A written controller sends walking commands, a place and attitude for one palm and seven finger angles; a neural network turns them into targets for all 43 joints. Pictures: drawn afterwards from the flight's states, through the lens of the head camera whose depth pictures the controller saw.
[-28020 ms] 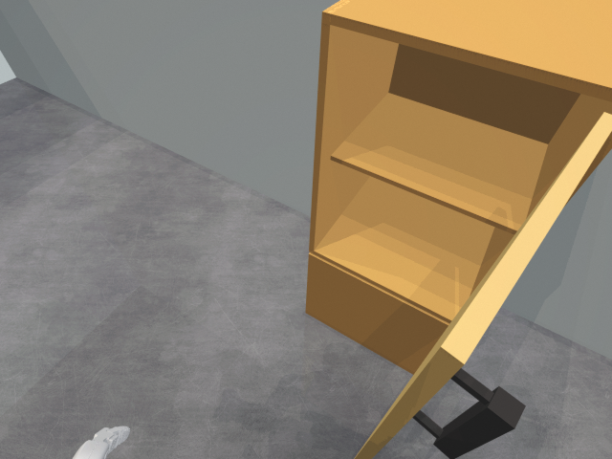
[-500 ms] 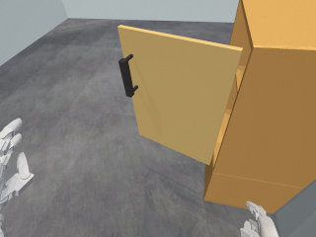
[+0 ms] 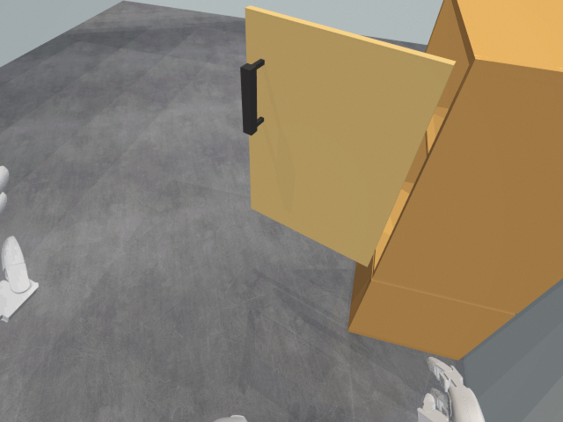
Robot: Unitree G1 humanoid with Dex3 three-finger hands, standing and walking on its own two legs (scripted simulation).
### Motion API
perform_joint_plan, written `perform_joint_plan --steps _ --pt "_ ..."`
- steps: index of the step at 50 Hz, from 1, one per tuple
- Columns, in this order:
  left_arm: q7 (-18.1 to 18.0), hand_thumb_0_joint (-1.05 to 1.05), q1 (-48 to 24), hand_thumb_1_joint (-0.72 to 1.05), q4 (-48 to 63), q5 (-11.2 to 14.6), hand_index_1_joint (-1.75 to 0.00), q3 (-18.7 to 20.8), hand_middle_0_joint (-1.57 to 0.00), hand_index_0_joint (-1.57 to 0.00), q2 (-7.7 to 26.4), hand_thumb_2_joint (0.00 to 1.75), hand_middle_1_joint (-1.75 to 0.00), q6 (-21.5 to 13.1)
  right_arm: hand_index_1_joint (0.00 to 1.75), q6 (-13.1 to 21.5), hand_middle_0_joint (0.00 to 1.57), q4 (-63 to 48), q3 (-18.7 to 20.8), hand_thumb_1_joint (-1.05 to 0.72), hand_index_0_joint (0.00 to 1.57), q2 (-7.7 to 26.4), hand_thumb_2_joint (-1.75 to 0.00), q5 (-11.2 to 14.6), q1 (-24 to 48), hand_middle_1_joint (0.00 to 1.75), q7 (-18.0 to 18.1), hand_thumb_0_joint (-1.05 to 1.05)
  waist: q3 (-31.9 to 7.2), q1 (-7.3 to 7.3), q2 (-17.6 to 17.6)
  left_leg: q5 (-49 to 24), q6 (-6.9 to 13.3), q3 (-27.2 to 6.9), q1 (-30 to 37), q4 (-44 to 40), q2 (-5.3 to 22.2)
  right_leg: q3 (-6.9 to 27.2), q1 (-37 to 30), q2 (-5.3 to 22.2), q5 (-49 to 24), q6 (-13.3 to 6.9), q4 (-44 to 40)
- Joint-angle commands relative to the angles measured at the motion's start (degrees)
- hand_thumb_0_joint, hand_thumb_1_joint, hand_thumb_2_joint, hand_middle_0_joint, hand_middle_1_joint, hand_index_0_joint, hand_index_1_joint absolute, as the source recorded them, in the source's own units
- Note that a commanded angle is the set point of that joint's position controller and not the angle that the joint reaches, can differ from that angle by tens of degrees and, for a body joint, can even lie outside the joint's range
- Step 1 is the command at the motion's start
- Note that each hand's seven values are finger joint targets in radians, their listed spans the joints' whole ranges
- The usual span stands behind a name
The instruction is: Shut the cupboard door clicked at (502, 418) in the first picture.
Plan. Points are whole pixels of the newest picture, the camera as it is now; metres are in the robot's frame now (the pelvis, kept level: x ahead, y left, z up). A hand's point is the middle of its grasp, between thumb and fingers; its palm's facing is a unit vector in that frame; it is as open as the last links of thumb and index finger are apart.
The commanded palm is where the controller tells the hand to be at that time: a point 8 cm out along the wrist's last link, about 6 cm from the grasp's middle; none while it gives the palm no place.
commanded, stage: step back with the hand held close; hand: left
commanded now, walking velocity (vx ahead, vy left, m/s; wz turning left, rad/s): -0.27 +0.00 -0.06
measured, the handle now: (254, 97) +0.75 +0.11 +0.07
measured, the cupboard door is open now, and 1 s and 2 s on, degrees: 73 73 73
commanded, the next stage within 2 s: stop stepping back and stand still in 0.48 s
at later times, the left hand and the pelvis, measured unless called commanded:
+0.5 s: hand out of the picture +0.07 +0.28 +0.20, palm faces +0.50 -0.72 -0.49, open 7.4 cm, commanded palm +0.00 +0.31 +0.19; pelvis -0.11 +0.00 -0.02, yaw +5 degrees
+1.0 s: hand out of the picture -0.03 +0.27 +0.19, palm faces +0.34 -0.82 -0.46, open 7.4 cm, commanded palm -0.09 +0.32 +0.19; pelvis -0.24 +0.03 +0.01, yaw -3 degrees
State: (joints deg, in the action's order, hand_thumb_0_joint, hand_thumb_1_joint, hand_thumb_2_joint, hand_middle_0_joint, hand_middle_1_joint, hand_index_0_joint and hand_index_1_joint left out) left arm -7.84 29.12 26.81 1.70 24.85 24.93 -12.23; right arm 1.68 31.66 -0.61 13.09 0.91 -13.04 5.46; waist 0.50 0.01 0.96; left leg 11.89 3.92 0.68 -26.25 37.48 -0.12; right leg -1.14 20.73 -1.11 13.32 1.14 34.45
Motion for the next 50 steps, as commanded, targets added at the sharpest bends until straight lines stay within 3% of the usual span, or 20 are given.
perform_joint_plan --steps 1,7,10,13,16,19,23,25,27,28,31,33,35,37,38,41,46,48,49,50 --pt "-1.7 0.0 -2.9 0.9 14.4 -0.1 -0.3 8.7 -0.2 -0.2 10.8 0.9 -0.3 -5.6 0.3 4.5 0.2 -8.7 3.9 -0.9 0.2 8.8 -0.9 -0.1 5.7 0.3 0.2 0.0 -5.9 -0.01 8.3 32.1 2.3 -9.2 -22.3 -18.0 8.6 5.8 -21.8 0.1 3.1 -0.9 4.2" --pt "-2.7 0.0 -3.4 0.9 12.1 0.9 -0.3 7.5 -0.2 -0.2 10.7 0.9 -0.3 -5.8 0.3 5.0 0.2 -5.9 3.6 -0.9 0.2 6.5 -0.9 -0.8 4.0 0.3 -0.8 0.0 -2.9 0.91 -5.0 19.5 -2.7 -3.0 -3.7 -0.4 2.5 19.5 5.0 10.4 17.2 -6.0 -13.9" --pt "-3.4 0.0 -5.2 0.9 11.4 1.1 -0.3 6.4 -0.2 -0.2 10.7 0.9 -0.3 -5.6 0.3 4.6 0.2 -4.4 3.4 -0.9 0.2 6.0 -0.9 -0.8 3.6 0.3 -0.9 0.0 -3.8 1.64 -6.7 14.7 -2.9 -2.6 3.7 -0.8 2.4 16.0 10.5 10.6 17.0 -5.4 -15.6" --pt "-3.7 0.0 -5.7 0.9 11.4 1.1 -0.3 7.1 -0.2 -0.2 11.4 0.9 -0.3 -6.1 0.3 4.8 0.2 -5.0 3.5 -0.9 0.2 6.9 -0.9 -0.3 4.4 0.3 -0.3 0.0 -3.3 1.56 -1.3 22.1 -0.8 -6.7 -1.0 -9.6 5.6 9.7 7.5 4.6 19.5 -2.5 -9.7" --pt "-3.4 0.0 -4.6 0.9 13.1 0.7 -0.3 9.7 -0.2 -0.2 11.4 0.9 -0.3 -6.6 0.3 5.8 0.2 -5.9 4.0 -0.9 0.2 7.8 -0.9 -0.2 6.6 0.3 0.2 0.0 -6.7 -0.23 13.6 34.3 3.6 -18.0 -20.1 -27.3 17.1 1.1 -13.4 -4.0 8.8 -0.1 17.4" --pt "-2.4 0.0 -5.9 0.9 20.7 1.8 -0.3 13.1 -0.2 -0.2 15.8 0.9 -0.3 -7.3 0.3 7.0 0.2 -5.9 5.2 -0.9 0.2 6.3 -0.9 -0.6 6.9 0.3 -0.7 0.0 -13.8 -0.73 11.0 22.0 1.7 -12.7 -9.5 -24.9 17.4 0.5 -10.9 -4.3 14.0 -0.8 21.4" --pt "-2.0 0.0 5.8 0.9 14.9 4.0 -0.3 12.8 -0.2 -0.2 12.9 0.9 -0.3 -6.4 0.3 8.5 0.2 -5.5 5.0 -0.9 0.2 5.8 -0.9 0.1 8.2 0.3 -1.9 0.0 -12.7 -0.97 15.3 21.1 -3.2 -3.2 -2.2 -22.5 15.9 -2.6 -9.0 -2.8 18.2 -2.8 5.2" --pt "-1.6 0.0 3.9 0.9 14.7 4.1 -0.3 12.2 -0.2 -0.2 12.7 0.9 -0.3 -7.1 0.3 8.1 0.2 -4.5 4.6 -0.9 0.2 5.2 -0.9 -0.2 7.3 0.3 -2.0 0.0 -10.2 -0.05 8.8 17.7 -6.0 0.0 2.7 -15.0 13.4 5.7 -3.2 2.3 18.8 -4.5 -7.6" --pt "-2.9 0.0 -3.0 0.9 14.2 2.3 -0.3 11.1 -0.2 -0.2 14.9 0.9 -0.3 -8.1 0.3 7.4 0.2 -2.4 3.9 -0.9 0.2 4.0 -0.9 -0.6 6.5 0.3 -1.9 0.0 -5.8 0.27 -10.2 9.9 -8.8 3.8 12.1 9.6 5.5 29.6 16.0 18.9 15.0 -10.5 -23.7" --pt "-3.2 0.0 -7.0 0.9 13.6 1.2 -0.3 5.3 -0.2 -0.2 11.8 0.9 -0.3 -7.0 0.3 7.2 0.2 -1.6 4.3 -0.9 0.2 4.3 -0.9 -0.1 8.4 0.3 -2.2 0.0 -4.4 -0.24 -13.5 11.4 -7.7 0.0 10.0 16.6 3.6 27.9 13.8 19.8 2.2 -11.2 -21.0" --pt "-2.9 0.0 -10.5 0.9 12.1 1.0 -0.3 5.1 -0.2 -0.2 12.1 0.9 -0.3 -4.0 0.3 6.5 0.2 -2.3 3.0 -0.9 0.2 4.4 -0.9 -0.5 5.6 0.3 -0.6 0.0 -4.6 1.28 -12.4 7.0 -6.1 -0.1 7.2 8.2 3.7 18.4 4.9 15.1 -20.1 -8.4 -10.3" --pt "-2.9 0.0 -17.1 0.9 9.0 0.9 -0.3 2.9 -0.2 -0.2 10.6 0.9 -0.3 -2.5 0.3 6.3 0.2 -1.2 2.7 -0.9 0.2 5.3 -0.9 -0.1 5.1 0.3 0.4 0.0 -3.1 1.79 -3.7 0.9 -5.0 1.5 13.0 -5.0 2.6 11.8 4.9 9.6 -14.1 -4.3 -6.7" --pt "-3.0 0.0 -18.6 0.9 7.7 0.3 -0.3 2.2 -0.2 -0.2 9.1 0.9 -0.3 -1.8 0.3 7.4 0.2 -1.8 3.3 -0.9 0.2 7.3 -0.9 0.2 4.9 0.3 1.1 0.0 -2.3 0.64 7.5 -3.7 -2.4 -4.7 11.9 -14.2 9.2 7.7 1.9 2.9 -5.1 -1.0 -3.7" --pt "-2.9 0.0 -13.2 0.9 5.4 0.3 -0.3 2.4 -0.2 -0.2 7.7 0.9 -0.3 -1.8 0.3 7.8 0.2 -3.9 3.1 -0.9 0.2 7.2 -0.9 1.0 3.9 0.3 0.7 0.0 -3.6 -0.01 4.1 -2.1 -1.3 -5.7 10.5 -16.6 10.9 5.4 -2.7 -0.1 -5.2 -0.5 -4.2" --pt "-2.6 0.0 -8.9 0.9 7.6 1.2 -0.3 4.2 -0.2 -0.2 9.1 0.9 -0.3 -1.7 0.3 7.8 0.2 -4.0 2.9 -0.9 0.2 6.2 -0.9 0.6 3.7 0.3 0.4 0.0 -7.0 0.63 7.4 2.5 -1.7 -7.7 11.9 -20.1 11.8 2.5 -2.9 -0.1 -1.9 0.0 -1.9" --pt "-2.1 0.0 -4.2 0.9 14.8 1.3 -0.3 5.5 -0.2 -0.2 8.4 0.9 -0.3 -2.0 0.3 7.3 0.2 -5.8 2.5 -0.9 0.2 6.1 -0.9 0.3 6.0 0.3 -1.1 0.0 -6.4 0.38 13.7 34.2 -1.0 -13.4 1.4 -32.6 15.9 -0.1 -8.0 -2.4 9.6 0.5 6.6" --pt "-2.7 0.0 2.9 0.9 19.2 1.0 -0.3 6.7 -0.2 -0.2 10.4 0.9 -0.3 -0.8 0.3 6.1 0.2 -7.0 2.7 -0.9 0.2 5.4 -0.9 -0.6 5.8 0.3 -1.7 0.0 -7.8 0.47 10.8 29.0 -3.6 -1.8 0.4 -23.4 9.5 -4.8 -15.6 -3.4 11.8 -3.0 -5.9" --pt "-3.3 0.0 3.5 0.9 18.8 0.9 -0.3 8.3 -0.2 -0.2 12.0 0.9 -0.3 0.0 0.3 4.6 0.2 -6.6 3.0 -0.9 0.2 4.9 -0.9 -1.0 5.1 0.3 -1.4 0.0 -7.4 0.57 3.8 22.7 -4.3 1.9 -3.0 -5.9 4.9 7.6 -15.0 3.8 19.6 -9.0 -13.2" --pt "-3.6 0.0 3.4 0.9 17.2 0.9 -0.3 10.4 -0.2 -0.2 14.2 0.9 -0.3 0.0 0.3 3.8 0.2 -6.0 3.1 -0.9 0.2 4.7 -0.9 -1.3 4.8 0.3 -1.4 0.0 -5.9 0.51 -4.3 15.8 -4.6 3.7 -6.3 8.0 3.0 23.4 -11.5 13.7 26.3 -13.7 -21.1" --pt "-4.0 0.0 -0.8 0.9 19.2 1.2 -0.3 9.7 -0.2 -0.2 14.6 0.9 -0.3 -0.8 0.3 3.6 0.2 -4.2 3.0 -0.9 0.2 5.2 -0.9 -1.6 4.3 0.3 -1.6 0.0 -3.6 0.14 -7.0 9.8 -4.7 2.6 -12.2 16.1 2.9 29.4 -13.2 21.0 18.5 -17.3 -25.1"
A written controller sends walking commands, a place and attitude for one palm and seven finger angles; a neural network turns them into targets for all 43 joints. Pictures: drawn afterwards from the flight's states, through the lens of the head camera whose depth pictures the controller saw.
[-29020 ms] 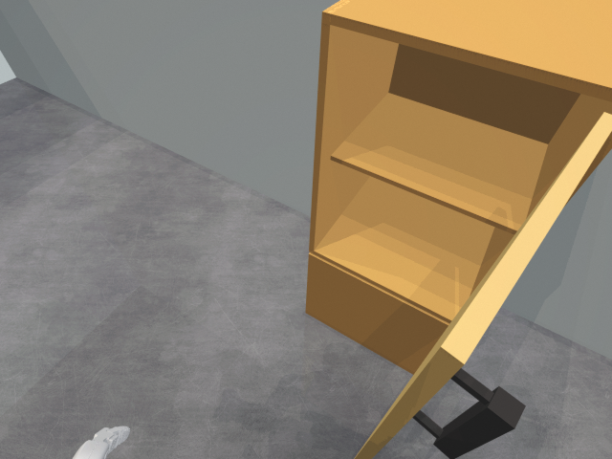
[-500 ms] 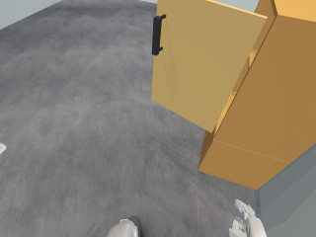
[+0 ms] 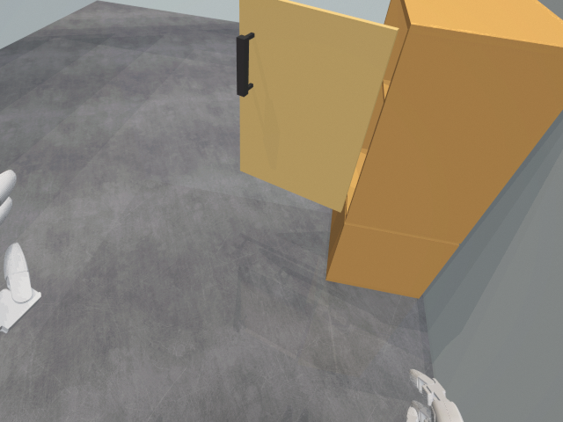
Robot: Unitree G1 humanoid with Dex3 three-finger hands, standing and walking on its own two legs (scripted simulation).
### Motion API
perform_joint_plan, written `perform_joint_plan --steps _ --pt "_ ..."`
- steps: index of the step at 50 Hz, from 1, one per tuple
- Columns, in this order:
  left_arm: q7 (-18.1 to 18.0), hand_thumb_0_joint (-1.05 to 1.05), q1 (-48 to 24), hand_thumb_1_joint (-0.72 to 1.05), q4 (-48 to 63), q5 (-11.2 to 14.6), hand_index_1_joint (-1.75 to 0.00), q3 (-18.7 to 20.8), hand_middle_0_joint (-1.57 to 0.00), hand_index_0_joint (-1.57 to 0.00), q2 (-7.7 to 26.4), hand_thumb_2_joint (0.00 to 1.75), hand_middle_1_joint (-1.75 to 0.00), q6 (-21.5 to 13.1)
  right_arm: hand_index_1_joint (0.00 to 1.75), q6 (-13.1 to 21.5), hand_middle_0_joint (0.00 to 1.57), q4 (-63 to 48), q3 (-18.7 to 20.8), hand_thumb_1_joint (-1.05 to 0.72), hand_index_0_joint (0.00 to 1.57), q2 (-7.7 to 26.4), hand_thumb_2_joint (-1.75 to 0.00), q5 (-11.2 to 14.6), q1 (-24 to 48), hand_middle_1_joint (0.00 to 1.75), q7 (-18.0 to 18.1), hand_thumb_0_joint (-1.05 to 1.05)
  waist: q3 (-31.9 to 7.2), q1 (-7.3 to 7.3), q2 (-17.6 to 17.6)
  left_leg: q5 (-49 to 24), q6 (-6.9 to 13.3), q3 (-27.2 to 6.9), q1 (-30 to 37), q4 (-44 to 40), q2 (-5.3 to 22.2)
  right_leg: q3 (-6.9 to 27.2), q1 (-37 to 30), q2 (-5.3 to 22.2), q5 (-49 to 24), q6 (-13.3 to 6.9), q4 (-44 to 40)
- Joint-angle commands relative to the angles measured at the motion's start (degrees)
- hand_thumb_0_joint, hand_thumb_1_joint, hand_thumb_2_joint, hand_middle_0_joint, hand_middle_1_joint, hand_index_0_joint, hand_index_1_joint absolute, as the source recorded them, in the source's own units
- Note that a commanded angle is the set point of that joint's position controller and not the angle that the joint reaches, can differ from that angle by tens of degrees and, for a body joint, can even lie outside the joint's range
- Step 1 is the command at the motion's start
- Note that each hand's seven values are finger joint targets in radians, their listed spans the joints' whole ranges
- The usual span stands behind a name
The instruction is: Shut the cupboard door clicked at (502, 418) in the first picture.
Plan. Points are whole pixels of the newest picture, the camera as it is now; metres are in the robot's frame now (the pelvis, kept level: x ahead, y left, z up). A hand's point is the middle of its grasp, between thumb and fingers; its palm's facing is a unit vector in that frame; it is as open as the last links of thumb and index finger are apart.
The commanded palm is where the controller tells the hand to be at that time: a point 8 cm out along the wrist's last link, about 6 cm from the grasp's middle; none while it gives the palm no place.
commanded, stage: stop stepping back and stand still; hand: left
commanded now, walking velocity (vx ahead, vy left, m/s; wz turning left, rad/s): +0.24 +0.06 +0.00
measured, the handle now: (246, 64) +0.99 +0.13 +0.06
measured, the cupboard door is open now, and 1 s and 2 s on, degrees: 73 73 73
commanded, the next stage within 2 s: let the arm hang, fingers relaxed in 1.04 s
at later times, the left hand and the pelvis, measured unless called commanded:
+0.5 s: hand out of the picture +0.20 +0.29 +0.19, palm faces +0.38 -0.78 -0.50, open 7.4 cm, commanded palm +0.14 +0.33 +0.18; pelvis -0.01 +0.04 +0.00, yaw -2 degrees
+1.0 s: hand (33, 241) +0.26 +0.28 +0.18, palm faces +0.35 -0.80 -0.50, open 7.4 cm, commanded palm +0.19 +0.33 +0.18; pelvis +0.04 +0.04 +0.00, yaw -3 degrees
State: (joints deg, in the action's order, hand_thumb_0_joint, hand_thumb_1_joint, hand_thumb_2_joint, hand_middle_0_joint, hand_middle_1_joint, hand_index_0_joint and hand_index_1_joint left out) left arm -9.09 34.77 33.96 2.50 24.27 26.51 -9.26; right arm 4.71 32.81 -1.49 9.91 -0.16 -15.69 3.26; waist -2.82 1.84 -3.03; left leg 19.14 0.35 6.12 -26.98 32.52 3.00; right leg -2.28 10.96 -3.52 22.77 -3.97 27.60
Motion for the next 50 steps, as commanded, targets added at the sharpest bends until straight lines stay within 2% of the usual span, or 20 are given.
perform_joint_plan --steps 1,2,4,7,9,11,12,13,14,15,17,20,24,27,30,31,33,38,41,50 --pt "-3.0 0.0 -7.2 0.9 9.1 0.6 -0.3 10.9 -0.2 -0.2 12.7 0.9 -0.3 -4.8 0.3 1.2 0.2 -4.7 4.2 -0.9 0.2 8.5 -0.9 -0.3 6.2 0.3 0.6 0.0 -0.7 -1.13 -1.8 2.4 -1.6 -4.2 -14.4 25.8 -0.1 28.1 -7.4 22.9 -4.1 -12.4 -15.8" --pt "-3.2 0.0 -5.9 0.9 5.0 0.3 -0.3 9.5 -0.2 -0.2 9.8 0.9 -0.3 -4.5 0.3 1.5 0.2 -4.3 4.4 -0.9 0.2 8.1 -0.9 0.3 5.3 0.3 0.7 0.0 -2.8 -0.93 -2.9 2.8 -1.6 -5.6 -16.0 27.0 0.1 26.7 -9.7 21.3 -4.8 -11.6 -12.9" --pt "-2.9 0.0 -7.7 0.9 1.5 0.1 -0.3 7.7 -0.2 -0.2 8.8 0.9 -0.3 -3.9 0.3 0.6 0.2 -4.4 4.7 -0.9 0.2 9.0 -0.9 0.7 6.1 0.3 1.1 0.0 2.5 -0.89 -1.9 1.9 -1.4 -7.2 -11.5 24.3 2.6 22.1 0.9 19.7 7.9 -9.6 -14.4" --pt "-2.3 0.0 -12.6 0.9 -3.1 -0.7 -0.3 4.4 -0.2 -0.2 7.2 0.9 -0.3 -4.3 0.3 0.7 0.2 -3.3 3.7 -0.9 0.2 8.2 -0.9 0.3 7.4 0.3 2.0 0.0 8.7 -0.71 -3.0 0.4 -0.2 -3.1 1.2 15.4 2.2 15.2 15.9 17.2 17.6 -7.0 -17.0" --pt "-2.4 0.0 -17.5 0.9 -1.5 -1.2 -0.3 2.3 -0.2 -0.2 7.0 0.9 -0.3 -4.5 0.3 1.6 0.2 -3.0 4.0 -0.9 0.2 8.8 -0.9 0.2 7.9 0.3 2.7 0.0 8.8 -0.66 -4.4 0.5 0.3 -0.8 8.5 8.7 1.3 12.3 18.3 16.1 20.4 -5.8 -15.2" --pt "-2.7 0.0 -16.8 0.9 -0.1 -1.6 -0.3 1.9 -0.2 -0.2 6.8 0.9 -0.3 -4.7 0.3 2.5 0.2 -3.0 4.0 -0.9 0.2 8.9 -0.9 -0.2 6.6 0.3 3.3 0.0 6.6 -0.72 -0.9 1.4 0.6 1.5 15.1 1.2 -0.9 8.7 16.9 12.3 18.0 -4.3 -9.4" --pt "-2.5 0.0 -16.7 0.9 2.5 -1.3 -0.3 1.8 -0.2 -0.2 6.9 0.9 -0.3 -4.8 0.3 3.0 0.2 -3.2 4.3 -0.9 0.2 9.6 -0.9 -0.1 5.9 0.3 3.4 0.0 5.5 -0.21 3.1 3.7 1.3 -1.1 18.1 -3.3 0.3 7.0 17.0 10.4 15.0 -3.0 -3.2" --pt "-2.3 0.0 -16.3 0.9 5.8 -1.0 -0.3 3.0 -0.2 -0.2 7.5 0.9 -0.3 -5.1 0.3 3.4 0.2 -3.7 4.5 -0.9 0.2 11.1 -0.9 -0.1 5.7 0.3 3.3 0.0 5.2 0.01 12.8 10.8 4.3 -13.8 20.2 -11.5 6.7 4.7 20.5 5.8 11.3 -0.2 7.7" --pt "-2.6 0.0 -15.7 0.9 9.6 -1.1 -0.3 4.7 -0.2 -0.2 8.7 0.9 -0.3 -5.9 0.3 3.6 0.2 -4.9 4.4 -0.9 0.2 11.8 -0.9 0.1 6.2 0.3 3.1 0.0 3.6 -0.3 23.5 12.3 7.4 -29.1 22.6 -18.7 16.2 -0.9 23.4 2.0 8.7 2.6 18.7" --pt "-2.5 0.0 -14.1 0.9 11.4 -1.2 -0.3 6.6 -0.2 -0.2 10.8 0.9 -0.3 -6.8 0.3 4.0 0.2 -5.4 3.8 -0.9 0.2 9.9 -0.9 -0.3 6.6 0.3 2.8 0.0 4.0 -0.47 18.2 8.1 9.6 -32.3 19.7 -21.8 19.2 0.9 22.6 2.1 6.7 3.0 24.8" --pt "-2.0 0.0 -10.3 0.9 11.8 -0.7 -0.3 9.3 -0.2 -0.2 12.2 0.9 -0.3 -6.6 0.3 4.1 0.2 -4.0 3.4 -0.9 0.2 8.5 -0.9 -0.9 6.9 0.3 2.0 0.0 1.8 -0.75 14.4 15.8 8.1 -27.1 10.8 -22.9 17.3 3.1 14.9 4.3 3.6 3.2 26.1" --pt "-1.9 0.0 -5.5 0.9 12.9 -0.3 -0.3 9.6 -0.2 -0.2 10.4 0.9 -0.3 -6.0 0.3 4.0 0.2 -3.4 2.9 -0.9 0.2 7.6 -0.9 -0.5 7.3 0.3 0.8 0.0 -0.1 -1.41 16.5 10.1 5.7 -13.4 8.0 -19.6 14.1 -0.5 6.8 4.0 -0.2 3.9 15.5" --pt "-1.7 0.0 -1.1 0.9 6.2 0.0 -0.3 9.6 -0.2 -0.2 9.0 0.9 -0.3 -4.4 0.3 3.1 0.2 -4.7 2.9 -0.9 0.2 8.2 -0.9 0.2 6.0 0.3 0.3 0.0 0.3 -1.0 13.6 12.6 2.2 -5.5 2.7 -14.8 9.9 -2.9 -3.5 2.4 -5.7 3.8 0.8" --pt "-1.9 0.0 -5.4 0.9 1.6 0.3 -0.3 8.4 -0.2 -0.2 7.9 0.9 -0.3 -3.6 0.3 2.0 0.2 -4.7 3.1 -0.9 0.2 8.1 -0.9 0.4 5.3 0.3 0.5 0.0 2.0 -0.05 6.5 7.4 0.9 -4.0 3.0 -8.0 6.2 5.4 -1.0 6.4 -8.0 1.6 -4.6" --pt "-2.0 0.0 -5.3 0.9 -0.3 0.7 -0.3 5.9 -0.2 -0.2 6.7 0.9 -0.3 -2.2 0.3 1.6 0.2 -3.9 3.4 -0.9 0.2 7.4 -0.9 1.0 5.3 0.3 0.4 0.0 -1.2 -0.35 -3.3 -1.4 -0.1 -2.3 9.8 1.0 2.4 14.8 3.9 13.0 -12.8 -0.7 -8.8" --pt "-2.1 0.0 -5.7 0.9 0.0 0.7 -0.3 5.1 -0.2 -0.2 6.4 0.9 -0.3 -1.9 0.3 1.2 0.2 -4.0 3.2 -0.9 0.2 7.2 -0.9 1.1 5.7 0.3 0.4 0.0 -1.6 -0.35 -5.3 -2.5 -0.3 -2.7 9.8 1.9 1.9 15.4 3.1 14.4 -16.2 -1.2 -9.2" --pt "-2.4 0.0 -7.4 0.9 1.8 0.3 -0.3 5.0 -0.2 -0.2 7.0 0.9 -0.3 -2.1 0.3 1.0 0.2 -4.4 2.9 -0.9 0.2 7.1 -0.9 1.3 6.8 0.3 0.6 0.0 -3.2 -0.57 -5.5 -4.8 -0.1 -3.1 10.1 -0.1 1.5 12.7 -0.1 14.6 -23.5 -0.8 -7.2" --pt "-2.6 0.0 -8.2 0.9 9.0 -0.4 -0.3 6.5 -0.2 -0.2 9.3 0.9 -0.3 -3.2 0.3 0.8 0.2 -5.6 2.9 -0.9 0.2 7.2 -0.9 1.2 8.7 0.3 1.8 0.0 -6.5 -1.28 5.0 -24.4 1.0 -3.6 17.3 -4.2 3.7 5.0 -2.4 9.4 -37.2 3.3 -0.4" --pt "-2.8 0.0 -5.6 0.9 10.3 -0.3 -0.3 7.6 -0.2 -0.2 9.7 0.9 -0.3 -3.8 0.3 0.5 0.2 -6.2 3.0 -0.9 0.2 7.3 -0.9 1.3 8.2 0.3 1.7 0.0 -7.3 -1.25 8.6 -29.9 0.4 -3.3 16.5 -3.4 3.9 3.9 -4.8 8.7 -39.8 3.3 0.6" --pt "-2.3 0.0 3.0 0.9 2.9 1.0 -0.3 8.4 -0.2 -0.2 7.9 0.9 -0.3 -3.4 0.3 -1.3 0.2 -7.4 3.4 -0.9 0.2 7.7 -0.9 1.8 7.0 0.3 1.2 0.0 -6.3 -0.67 5.5 -24.7 -0.5 -3.0 12.6 -4.2 3.9 4.6 -5.9 8.9 -39.9 3.1 -0.9"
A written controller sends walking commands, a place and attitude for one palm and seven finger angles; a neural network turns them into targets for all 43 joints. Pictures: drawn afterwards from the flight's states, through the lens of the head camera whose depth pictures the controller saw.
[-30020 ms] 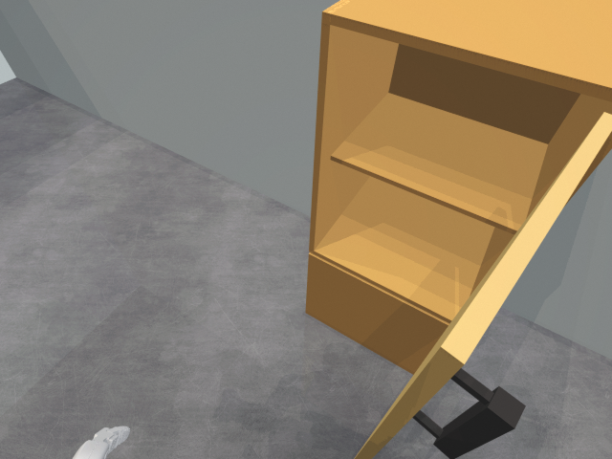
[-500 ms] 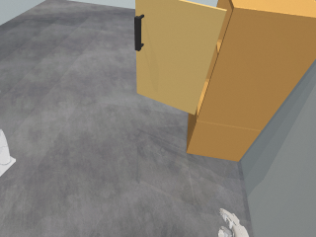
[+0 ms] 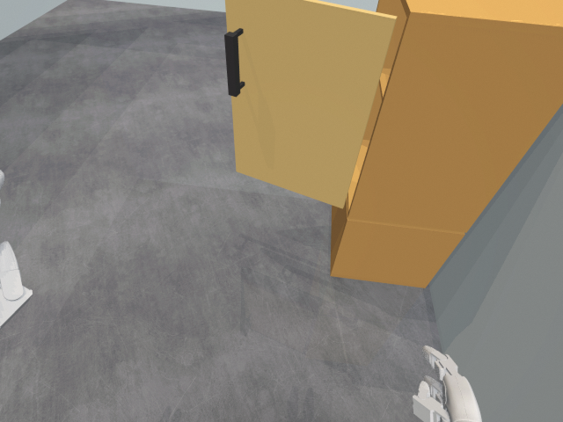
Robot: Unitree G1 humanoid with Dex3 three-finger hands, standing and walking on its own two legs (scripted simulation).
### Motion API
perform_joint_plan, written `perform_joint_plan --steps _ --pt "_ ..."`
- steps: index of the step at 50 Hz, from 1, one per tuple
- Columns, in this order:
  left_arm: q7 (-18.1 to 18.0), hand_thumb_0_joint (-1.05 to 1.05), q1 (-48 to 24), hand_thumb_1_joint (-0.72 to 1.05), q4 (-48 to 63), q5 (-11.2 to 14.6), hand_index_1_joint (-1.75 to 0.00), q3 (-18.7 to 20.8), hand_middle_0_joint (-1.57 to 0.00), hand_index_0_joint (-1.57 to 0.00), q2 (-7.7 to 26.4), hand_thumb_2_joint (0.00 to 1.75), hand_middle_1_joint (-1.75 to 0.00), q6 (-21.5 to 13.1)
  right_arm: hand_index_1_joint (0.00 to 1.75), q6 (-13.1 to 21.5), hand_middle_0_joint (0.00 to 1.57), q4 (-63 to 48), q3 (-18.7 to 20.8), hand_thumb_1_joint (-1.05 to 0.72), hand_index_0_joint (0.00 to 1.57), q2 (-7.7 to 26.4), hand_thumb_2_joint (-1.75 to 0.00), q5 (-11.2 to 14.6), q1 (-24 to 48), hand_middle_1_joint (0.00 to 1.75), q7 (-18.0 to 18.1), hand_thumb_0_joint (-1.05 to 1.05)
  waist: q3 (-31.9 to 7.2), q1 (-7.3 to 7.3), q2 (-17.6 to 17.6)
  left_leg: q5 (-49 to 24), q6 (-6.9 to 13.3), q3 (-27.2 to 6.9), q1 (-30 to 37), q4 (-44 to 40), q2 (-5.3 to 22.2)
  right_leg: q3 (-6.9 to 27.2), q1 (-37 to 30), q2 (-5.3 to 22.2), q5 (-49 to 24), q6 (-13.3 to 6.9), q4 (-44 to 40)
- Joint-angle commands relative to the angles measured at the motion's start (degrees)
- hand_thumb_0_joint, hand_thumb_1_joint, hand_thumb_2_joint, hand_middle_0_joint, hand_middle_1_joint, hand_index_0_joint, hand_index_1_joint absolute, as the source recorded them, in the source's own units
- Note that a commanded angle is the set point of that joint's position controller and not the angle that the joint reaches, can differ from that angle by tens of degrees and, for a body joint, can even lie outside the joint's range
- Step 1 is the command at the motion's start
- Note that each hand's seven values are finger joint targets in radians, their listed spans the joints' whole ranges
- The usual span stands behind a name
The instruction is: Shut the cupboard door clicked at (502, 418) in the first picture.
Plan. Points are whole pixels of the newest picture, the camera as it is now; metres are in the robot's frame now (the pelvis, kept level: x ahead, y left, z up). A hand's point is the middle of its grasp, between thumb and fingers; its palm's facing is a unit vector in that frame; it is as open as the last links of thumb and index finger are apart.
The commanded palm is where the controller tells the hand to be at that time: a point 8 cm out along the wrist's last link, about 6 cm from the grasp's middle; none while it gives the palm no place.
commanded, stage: stop stepping back and stand still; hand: left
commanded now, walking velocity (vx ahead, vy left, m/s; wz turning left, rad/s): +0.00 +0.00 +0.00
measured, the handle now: (236, 62) +0.95 +0.14 +0.06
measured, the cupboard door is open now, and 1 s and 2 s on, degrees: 73 73 73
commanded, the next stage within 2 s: let the arm hang, fingers relaxed in 0.04 s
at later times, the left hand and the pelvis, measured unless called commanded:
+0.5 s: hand out of the picture -0.01 +0.21 -0.18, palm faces +0.04 -0.99 -0.17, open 6.9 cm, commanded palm none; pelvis -0.05 +0.03 +0.00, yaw +1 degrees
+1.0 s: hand out of the picture -0.06 +0.24 -0.17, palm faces +0.00 -0.97 -0.23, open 7.4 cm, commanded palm none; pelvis -0.05 +0.05 +0.00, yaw -1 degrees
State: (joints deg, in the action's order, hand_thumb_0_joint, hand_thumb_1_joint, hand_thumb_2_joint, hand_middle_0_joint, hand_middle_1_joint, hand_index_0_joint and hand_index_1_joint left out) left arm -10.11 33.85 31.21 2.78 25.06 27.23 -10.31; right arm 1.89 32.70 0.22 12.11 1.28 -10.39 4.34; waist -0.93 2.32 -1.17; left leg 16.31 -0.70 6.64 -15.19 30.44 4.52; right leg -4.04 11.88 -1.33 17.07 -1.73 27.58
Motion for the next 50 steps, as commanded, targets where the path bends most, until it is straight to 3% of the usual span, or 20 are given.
perform_joint_plan --steps 1,6,7,8,10,12,14,16,18,20,23,25,28,29,34,36,43,50 --pt "-1.3 0.0 3.3 0.9 5.2 0.8 -0.3 7.7 -0.2 -0.2 7.2 0.9 -0.3 -2.3 0.3 1.4 0.2 -7.3 1.8 -0.9 0.2 5.7 -0.9 0.4 1.6 0.3 0.2 0.0 -7.9 -1.17 2.9 -21.0 0.7 -3.8 0.7 -2.7 2.6 6.2 -6.5 6.4 -32.4 1.1 -1.1" --pt "-1.0 0.0 -0.9 0.9 6.1 0.5 -0.3 5.2 -0.2 -0.2 6.2 0.9 -0.3 -1.8 0.3 1.9 0.2 -7.3 1.5 -0.9 0.2 6.0 -0.9 0.2 2.4 0.3 0.8 0.0 -5.8 -1.59 3.8 -12.3 1.5 -4.7 0.1 -5.9 3.0 6.3 -3.9 5.4 -20.7 1.6 -3.2" --pt "7.2 0.0 -8.4 0.9 -32.7 -3.0 -0.3 -20.7 -0.2 -0.2 -3.4 0.9 -0.3 5.8 0.3 6.4 0.2 0.2 2.8 -0.9 0.2 15.7 -0.9 0.8 8.4 0.3 -4.9 0.0 1.7 -0.42 5.3 -21.2 1.4 -4.5 -2.5 0.8 3.4 1.2 4.1 9.2 -24.5 0.6 3.0" --pt "8.9 0.0 -9.0 0.9 -35.4 -3.0 -0.3 -19.5 -0.2 -0.2 -4.5 0.9 -0.3 10.0 0.3 4.2 0.2 2.1 3.6 -0.9 0.2 14.3 -0.9 -0.4 4.2 0.3 -5.2 0.0 -2.5 -0.95 6.8 -18.1 1.3 -4.8 0.1 -1.1 4.4 5.0 6.0 8.3 -16.1 0.3 1.3" --pt "9.7 0.0 -9.8 0.9 -38.6 -3.4 -0.3 -20.5 -0.2 -0.2 -7.5 0.9 -0.3 11.1 0.3 2.3 0.2 3.3 2.6 -0.9 0.2 11.6 -0.9 -1.2 1.7 0.3 -4.9 0.0 -2.2 -1.7 4.6 -10.7 2.7 -6.0 -3.2 -2.5 5.4 3.2 5.8 6.8 -7.0 0.7 1.7" --pt "10.1 0.0 -12.7 0.9 -45.1 -3.9 -0.3 -21.1 -0.2 -0.2 -6.9 0.9 -0.3 10.8 0.3 0.5 0.2 4.1 1.3 -0.9 0.2 10.6 -0.9 -1.8 1.5 0.3 -4.8 0.0 -0.8 -1.97 -2.8 -3.8 3.4 -7.9 -5.7 -4.2 4.3 3.7 4.7 6.5 -3.2 0.3 0.6" --pt "9.9 0.0 -14.7 0.9 -52.1 -4.3 -0.3 -21.6 -0.2 -0.2 -6.1 0.9 -0.3 10.5 0.3 -0.7 0.2 5.5 1.1 -0.9 0.2 9.9 -0.9 -2.4 0.2 0.3 -4.7 0.0 -1.7 -1.44 -11.2 -3.4 3.0 -7.8 -2.0 -2.5 2.2 6.5 6.0 8.1 -2.8 -0.9 -2.1" --pt "9.4 0.0 -15.8 0.9 -58.9 -4.3 -0.3 -22.3 -0.2 -0.2 -6.5 0.9 -0.3 10.6 0.3 -1.7 0.2 7.9 0.7 -0.9 0.2 8.8 -0.9 -2.8 -1.6 0.3 -4.6 0.0 -2.4 -0.87 -12.6 -5.5 2.8 -6.9 2.0 -1.0 0.4 8.4 7.8 9.6 -3.7 -1.9 -3.8" --pt "9.0 0.0 -16.9 0.9 -64.5 -4.0 -0.3 -22.9 -0.2 -0.2 -7.1 0.9 -0.3 10.8 0.3 -2.2 0.2 10.3 0.6 -0.9 0.2 8.3 -0.9 -3.0 -2.3 0.3 -4.5 0.0 -2.2 -0.64 -6.9 -7.1 2.7 -7.2 4.0 -3.4 0.8 7.9 7.8 8.6 -2.2 -1.4 -3.7" --pt "8.7 0.0 -16.0 0.9 -70.0 -3.9 -0.3 -23.3 -0.2 -0.2 -7.7 0.9 -0.3 10.9 0.3 -2.2 0.2 12.8 0.4 -0.9 0.2 8.0 -0.9 -2.9 -2.1 0.3 -4.4 0.0 -1.3 -1.51 3.1 -3.7 2.9 -8.3 0.9 -7.7 2.0 6.6 4.4 6.6 -0.8 -0.2 -2.9" --pt "8.5 0.0 -12.6 0.9 -76.5 -4.1 -0.3 -22.4 -0.2 -0.2 -10.3 0.9 -0.3 10.9 0.3 -2.6 0.2 15.8 1.1 -0.9 0.2 6.3 -0.9 -3.1 -3.0 0.3 -4.0 0.0 0.4 -2.48 11.5 8.6 2.9 -8.7 -3.2 -12.6 2.0 5.0 0.8 5.5 0.1 -0.3 -3.9" --pt "8.6 0.0 -12.2 0.9 -79.8 -4.2 -0.3 -22.8 -0.2 -0.2 -9.6 0.9 -0.3 10.9 0.3 -2.9 0.2 17.6 1.5 -0.9 0.2 6.6 -0.9 -2.9 -4.3 0.3 -3.8 0.0 0.7 -2.55 13.3 11.7 3.0 -9.4 -3.7 -14.5 2.7 4.0 -0.3 4.9 -0.6 -0.2 -3.9" --pt "8.8 0.0 -11.7 0.9 -83.8 -4.1 -0.3 -23.1 -0.2 -0.2 -9.8 0.9 -0.3 10.6 0.3 -2.8 0.2 20.0 2.0 -0.9 0.2 6.4 -0.9 -2.6 -6.1 0.3 -3.5 0.0 1.9 -2.52 11.4 12.8 3.1 -9.5 -3.6 -15.8 3.1 3.9 -0.4 4.8 -1.3 -0.3 -5.1" --pt "8.7 0.0 -12.0 0.9 -84.9 -4.2 -0.3 -23.1 -0.2 -0.2 -9.7 0.9 -0.3 10.5 0.3 -2.8 0.2 20.5 2.2 -0.9 0.2 6.5 -0.9 -2.5 -7.0 0.3 -3.4 0.0 2.6 -2.38 8.6 11.9 3.2 -9.9 -3.4 -15.8 3.4 3.9 -0.3 4.9 -1.6 -0.4 -5.6" --pt "8.7 0.0 -12.1 0.9 -89.3 -4.2 -0.3 -23.3 -0.2 -0.2 -9.5 0.9 -0.3 10.1 0.3 -2.5 0.2 23.7 2.6 -0.9 0.2 7.0 -0.9 -2.2 -9.7 0.3 -3.2 0.0 4.9 -1.9 0.9 10.8 3.5 -9.5 -1.5 -15.8 3.4 5.7 2.4 5.5 0.7 -0.5 -7.9" --pt "8.6 0.0 -12.2 0.9 -90.5 -4.1 -0.3 -23.2 -0.2 -0.2 -9.6 0.9 -0.3 10.0 0.3 -2.3 0.2 24.9 2.6 -0.9 0.2 6.9 -0.9 -2.3 -10.2 0.3 -3.1 0.0 4.6 -1.69 -0.6 9.3 3.6 -9.0 0.1 -15.2 3.2 6.3 3.5 6.0 1.4 -0.5 -8.5" --pt "8.4 0.0 -12.4 0.9 -92.8 -4.2 -0.3 -23.1 -0.2 -0.2 -9.4 0.9 -0.3 10.0 0.3 -2.1 0.2 27.2 2.8 -0.9 0.2 7.1 -0.9 -2.3 -9.7 0.3 -3.0 0.0 6.1 -1.87 -0.9 9.5 3.8 -8.8 0.8 -15.9 3.4 6.7 5.5 5.9 2.7 -0.2 -8.7" --pt "8.4 0.0 -13.1 0.9 -93.5 -4.4 -0.3 -23.0 -0.2 -0.2 -9.0 0.9 -0.3 10.0 0.3 -1.8 0.2 27.9 2.9 -0.9 0.2 7.0 -0.9 -2.2 -8.0 0.3 -3.1 0.0 5.9 -2.1 1.9 9.3 3.6 -8.9 0.7 -17.1 3.6 6.2 4.4 5.9 -0.3 -0.1 -8.1"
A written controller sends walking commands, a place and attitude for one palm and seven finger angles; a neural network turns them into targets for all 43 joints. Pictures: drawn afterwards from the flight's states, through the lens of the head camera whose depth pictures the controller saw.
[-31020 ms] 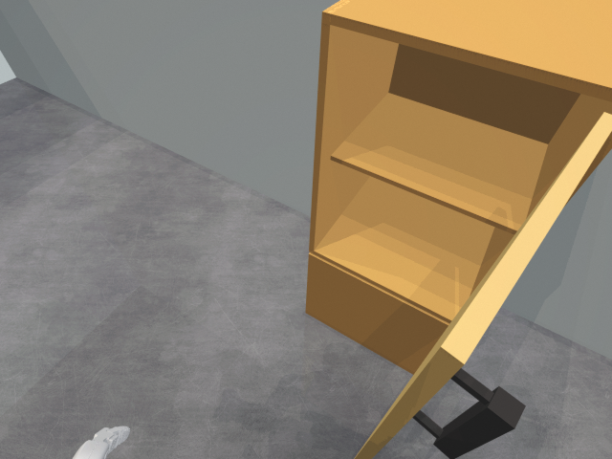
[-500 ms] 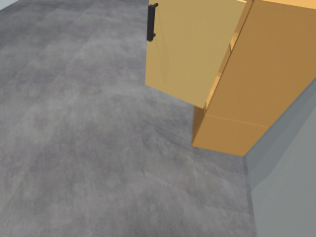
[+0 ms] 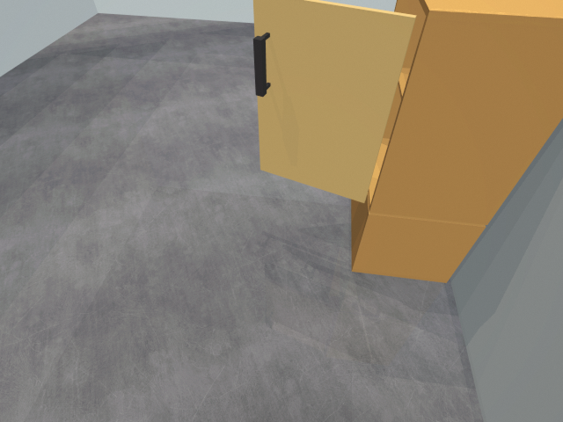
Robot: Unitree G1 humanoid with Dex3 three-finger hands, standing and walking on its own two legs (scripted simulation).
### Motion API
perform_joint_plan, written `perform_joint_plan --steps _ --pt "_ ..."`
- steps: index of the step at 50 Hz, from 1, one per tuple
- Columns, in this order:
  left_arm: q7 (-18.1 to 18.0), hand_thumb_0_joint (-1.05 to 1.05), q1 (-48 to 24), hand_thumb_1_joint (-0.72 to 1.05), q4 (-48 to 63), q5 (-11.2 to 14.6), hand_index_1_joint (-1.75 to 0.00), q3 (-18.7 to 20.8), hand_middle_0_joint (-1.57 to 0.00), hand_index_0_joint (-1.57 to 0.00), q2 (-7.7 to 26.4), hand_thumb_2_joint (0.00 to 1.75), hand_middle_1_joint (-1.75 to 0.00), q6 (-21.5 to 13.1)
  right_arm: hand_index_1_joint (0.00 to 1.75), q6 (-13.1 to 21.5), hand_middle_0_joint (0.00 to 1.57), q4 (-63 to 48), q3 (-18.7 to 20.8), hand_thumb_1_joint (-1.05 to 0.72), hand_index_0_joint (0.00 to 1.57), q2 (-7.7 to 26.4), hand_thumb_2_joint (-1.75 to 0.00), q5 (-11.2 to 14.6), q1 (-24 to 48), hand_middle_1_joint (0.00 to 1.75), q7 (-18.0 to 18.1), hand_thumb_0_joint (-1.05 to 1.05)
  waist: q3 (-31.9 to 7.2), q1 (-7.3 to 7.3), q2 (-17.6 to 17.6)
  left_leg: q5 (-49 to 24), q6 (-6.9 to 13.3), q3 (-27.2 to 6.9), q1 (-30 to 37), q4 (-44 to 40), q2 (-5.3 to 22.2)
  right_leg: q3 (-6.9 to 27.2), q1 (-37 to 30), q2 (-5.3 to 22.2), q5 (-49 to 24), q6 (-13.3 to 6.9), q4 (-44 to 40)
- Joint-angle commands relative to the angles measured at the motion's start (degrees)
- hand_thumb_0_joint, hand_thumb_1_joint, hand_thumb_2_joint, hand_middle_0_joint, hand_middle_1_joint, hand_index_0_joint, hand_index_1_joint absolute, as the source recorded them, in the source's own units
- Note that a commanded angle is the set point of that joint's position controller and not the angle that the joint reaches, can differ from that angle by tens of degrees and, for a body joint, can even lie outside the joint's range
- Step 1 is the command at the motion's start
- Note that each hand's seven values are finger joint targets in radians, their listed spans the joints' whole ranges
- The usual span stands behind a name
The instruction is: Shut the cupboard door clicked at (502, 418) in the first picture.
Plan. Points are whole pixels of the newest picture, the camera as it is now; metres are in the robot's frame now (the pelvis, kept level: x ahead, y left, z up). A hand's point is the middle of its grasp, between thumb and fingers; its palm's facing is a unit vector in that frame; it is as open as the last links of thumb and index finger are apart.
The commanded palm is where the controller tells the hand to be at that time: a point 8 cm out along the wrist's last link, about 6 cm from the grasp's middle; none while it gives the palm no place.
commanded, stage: let the arm hang, fingers relaxed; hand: left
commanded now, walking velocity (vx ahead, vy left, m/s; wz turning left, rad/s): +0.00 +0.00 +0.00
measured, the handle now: (263, 64) +1.00 +0.11 +0.05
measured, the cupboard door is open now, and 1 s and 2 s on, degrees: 73 73 73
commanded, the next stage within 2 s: look to check the result in 0.24 s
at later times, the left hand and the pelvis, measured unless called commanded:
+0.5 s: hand out of the picture +0.05 +0.20 -0.16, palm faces -0.01 -0.96 -0.27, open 7.4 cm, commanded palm none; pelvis +0.02 -0.02 +0.01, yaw +1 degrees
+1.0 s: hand out of the picture +0.11 +0.19 -0.16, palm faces +0.00 -0.95 -0.30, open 7.4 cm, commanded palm none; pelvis +0.06 -0.03 +0.01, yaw +2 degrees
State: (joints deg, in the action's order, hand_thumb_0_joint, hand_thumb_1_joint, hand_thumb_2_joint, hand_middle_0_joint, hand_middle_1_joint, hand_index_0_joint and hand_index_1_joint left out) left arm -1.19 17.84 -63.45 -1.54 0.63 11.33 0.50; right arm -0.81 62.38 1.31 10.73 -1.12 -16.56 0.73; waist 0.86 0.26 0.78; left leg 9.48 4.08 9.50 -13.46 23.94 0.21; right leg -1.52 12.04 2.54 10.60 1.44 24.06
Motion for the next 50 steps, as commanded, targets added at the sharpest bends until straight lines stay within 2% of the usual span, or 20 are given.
perform_joint_plan --steps 1,6,9,20,28,32,37,39,44,47,50 --pt "-0.5 0.0 2.3 0.9 1.2 0.0 -0.3 1.4 -0.2 -0.2 6.9 0.9 -0.3 -0.9 0.3 1.0 0.2 -1.8 1.8 -0.9 0.2 8.5 -0.9 0.2 -1.5 0.3 0.6 0.0 4.5 0.0 0.1 15.7 -1.3 -11.7 -1.0 -10.7 7.9 3.7 4.2 2.1 5.5 -3.2 -4.5" --pt "-0.4 0.0 0.9 0.9 1.3 0.0 -0.3 1.5 -0.2 -0.2 7.6 0.9 -0.3 -1.1 0.3 1.3 0.2 -1.8 1.8 -0.9 0.2 9.1 -0.9 0.3 -0.3 0.3 0.6 0.0 4.0 -0.09 0.6 14.3 -1.4 -11.8 -0.5 -11.1 7.9 3.6 3.1 2.4 3.9 -3.2 -4.8" --pt "-0.4 0.0 0.0 0.9 1.4 0.1 -0.3 1.6 -0.2 -0.2 8.5 0.9 -0.3 -1.5 0.3 1.5 0.2 -1.9 1.9 -0.9 0.2 9.8 -0.9 0.4 0.2 0.3 0.5 0.0 2.5 0.05 -0.6 10.4 -1.6 -10.9 1.5 -9.7 7.4 3.9 2.2 2.9 2.5 -3.4 -5.6" --pt "-0.2 0.0 -3.8 0.9 1.0 0.4 -0.3 1.6 -0.2 -0.2 10.9 0.9 -0.3 -2.1 0.3 2.0 0.2 -1.2 1.5 -0.9 0.2 11.5 -0.9 0.5 3.1 0.3 0.6 0.0 -0.4 0.43 -0.5 -1.1 -1.9 -9.8 6.1 -8.0 7.7 4.3 -0.6 4.1 -2.8 -3.6 -7.2" --pt "0.0 0.0 -6.0 0.9 0.7 0.6 -0.3 1.4 -0.2 -0.2 12.5 0.9 -0.3 -2.1 0.3 1.8 0.2 -0.9 1.4 -0.9 0.2 13.2 -0.9 0.5 5.4 0.3 0.5 0.0 0.9 0.36 -1.4 -0.7 -2.2 -9.9 6.7 -8.9 7.9 4.6 -0.9 4.4 -2.4 -3.5 -8.5" --pt "0.0 0.0 -6.6 0.9 0.8 0.6 -0.3 1.6 -0.2 -0.2 13.4 0.9 -0.3 -2.3 0.3 2.0 0.2 -0.8 1.3 -0.9 0.2 14.1 -0.9 0.5 6.4 0.3 0.4 0.0 -1.3 0.33 -1.5 -3.8 -2.3 -9.9 8.3 -8.5 8.1 4.6 -2.4 4.6 -5.1 -3.6 -8.6" --pt "0.1 0.0 -7.9 0.9 0.9 0.7 -0.3 1.6 -0.2 -0.2 14.1 0.9 -0.3 -2.3 0.3 2.0 0.2 -0.9 1.1 -0.9 0.2 14.8 -0.9 0.5 7.4 0.3 0.4 0.0 -0.9 0.37 -0.9 -5.0 -2.5 -9.9 8.4 -8.8 8.3 4.6 -3.1 4.7 -6.3 -3.6 -8.9" --pt "0.1 0.0 -7.8 0.9 1.0 0.6 -0.3 1.7 -0.2 -0.2 14.6 0.9 -0.3 -2.5 0.3 2.1 0.2 -1.0 1.2 -0.9 0.2 15.3 -0.9 0.6 7.6 0.3 0.5 0.0 -2.2 0.32 -0.8 -7.2 -2.4 -10.0 9.4 -8.4 8.3 4.4 -3.9 4.8 -8.5 -3.6 -8.8" --pt "0.0 0.0 -8.3 0.9 0.9 0.7 -0.3 1.7 -0.2 -0.2 14.9 0.9 -0.3 -2.6 0.3 2.1 0.2 -1.0 1.1 -0.9 0.2 15.6 -0.9 0.5 8.4 0.3 0.5 0.0 -2.7 0.34 -1.1 -8.8 -2.6 -9.9 10.2 -8.1 8.4 4.3 -4.7 5.0 -11.1 -3.7 -8.9" --pt "0.0 0.0 -8.7 0.9 1.1 0.8 -0.3 1.7 -0.2 -0.2 14.9 0.9 -0.3 -2.5 0.3 2.0 0.2 -1.0 1.0 -0.9 0.2 15.3 -0.9 0.5 8.4 0.3 0.5 0.0 -2.0 0.4 -0.4 -9.7 -2.8 -9.9 9.4 -7.9 8.2 3.7 -5.6 5.5 -12.1 -3.6 -8.6" --pt "-0.6 0.0 -6.0 0.9 0.8 0.9 -0.3 1.0 -0.2 -0.2 10.1 0.9 -0.3 -1.3 0.3 0.8 0.2 -0.8 -0.2 -0.9 0.2 9.5 -0.9 0.4 6.0 0.3 0.2 0.0 -1.4 0.26 -1.0 -11.9 -3.8 -9.3 6.9 -5.1 7.5 1.5 -5.8 6.3 -13.8 -2.5 -5.2"
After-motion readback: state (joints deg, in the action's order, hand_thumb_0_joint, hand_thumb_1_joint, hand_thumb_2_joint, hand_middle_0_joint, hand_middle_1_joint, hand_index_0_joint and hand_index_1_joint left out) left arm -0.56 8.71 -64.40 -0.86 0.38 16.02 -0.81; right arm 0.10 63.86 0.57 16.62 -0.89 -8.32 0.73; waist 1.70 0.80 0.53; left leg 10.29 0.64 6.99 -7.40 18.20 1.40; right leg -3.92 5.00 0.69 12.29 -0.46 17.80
